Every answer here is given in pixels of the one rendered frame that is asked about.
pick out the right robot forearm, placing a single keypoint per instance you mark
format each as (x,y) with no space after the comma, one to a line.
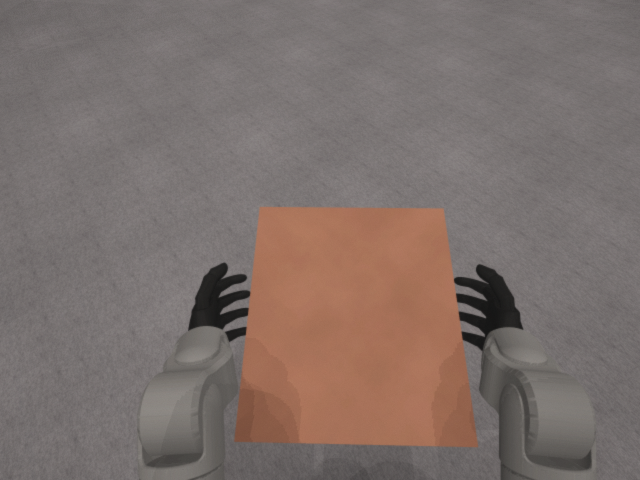
(547,424)

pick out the carton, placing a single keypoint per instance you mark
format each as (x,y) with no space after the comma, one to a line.
(353,332)

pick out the left robot forearm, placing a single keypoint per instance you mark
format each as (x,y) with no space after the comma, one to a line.
(180,419)

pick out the robot left hand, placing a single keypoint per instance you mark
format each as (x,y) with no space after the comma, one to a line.
(207,308)

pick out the robot right hand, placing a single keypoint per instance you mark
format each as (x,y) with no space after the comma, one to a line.
(499,309)

